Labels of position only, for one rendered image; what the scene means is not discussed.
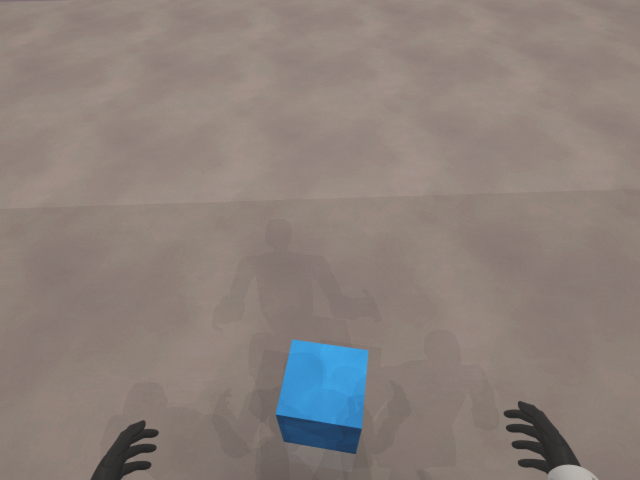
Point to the robot left hand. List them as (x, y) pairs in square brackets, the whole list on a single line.
[(112, 465)]

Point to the carton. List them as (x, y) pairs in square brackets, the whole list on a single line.
[(322, 396)]

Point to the robot right hand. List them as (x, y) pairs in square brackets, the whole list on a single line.
[(551, 446)]

